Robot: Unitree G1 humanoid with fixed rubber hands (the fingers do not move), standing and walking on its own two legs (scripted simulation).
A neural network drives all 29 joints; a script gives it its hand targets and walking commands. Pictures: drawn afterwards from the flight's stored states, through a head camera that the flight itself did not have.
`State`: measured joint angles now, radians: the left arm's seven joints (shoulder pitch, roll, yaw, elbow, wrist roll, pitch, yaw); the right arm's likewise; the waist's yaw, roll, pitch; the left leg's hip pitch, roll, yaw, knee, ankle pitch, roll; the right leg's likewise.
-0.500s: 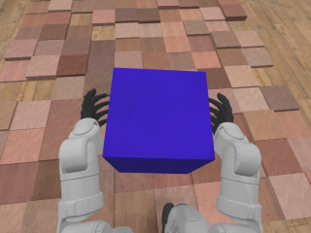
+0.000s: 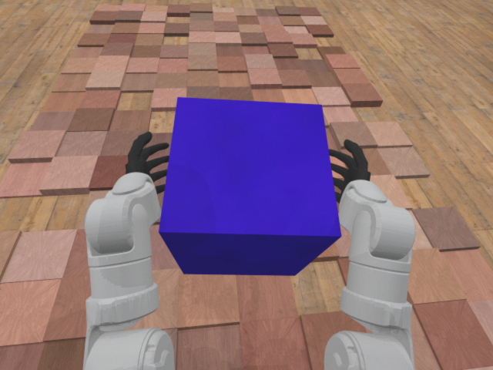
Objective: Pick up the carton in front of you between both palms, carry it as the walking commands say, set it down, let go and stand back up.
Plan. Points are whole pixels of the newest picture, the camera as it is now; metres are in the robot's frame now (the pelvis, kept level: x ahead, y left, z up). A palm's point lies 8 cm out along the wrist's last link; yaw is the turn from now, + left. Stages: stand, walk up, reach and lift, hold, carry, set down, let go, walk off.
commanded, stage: carry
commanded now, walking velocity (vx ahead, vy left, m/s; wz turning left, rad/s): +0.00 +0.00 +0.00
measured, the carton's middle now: (244, 199) +0.36 +0.01 +0.08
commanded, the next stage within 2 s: none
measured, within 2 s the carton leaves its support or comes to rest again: neither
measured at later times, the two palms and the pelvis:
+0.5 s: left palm (164, 204) +0.33 +0.13 +0.10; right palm (357, 209) +0.33 -0.17 +0.09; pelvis +0.01 -0.02 +0.00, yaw +0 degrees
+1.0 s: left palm (167, 212) +0.31 +0.12 +0.11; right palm (372, 218) +0.31 -0.18 +0.11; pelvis -0.01 -0.03 +0.00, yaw +0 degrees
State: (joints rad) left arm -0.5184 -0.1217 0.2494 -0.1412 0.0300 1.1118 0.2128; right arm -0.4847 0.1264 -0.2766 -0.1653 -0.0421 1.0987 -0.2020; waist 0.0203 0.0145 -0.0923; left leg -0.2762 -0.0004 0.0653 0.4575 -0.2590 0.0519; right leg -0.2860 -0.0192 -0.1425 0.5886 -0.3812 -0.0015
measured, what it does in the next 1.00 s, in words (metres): stands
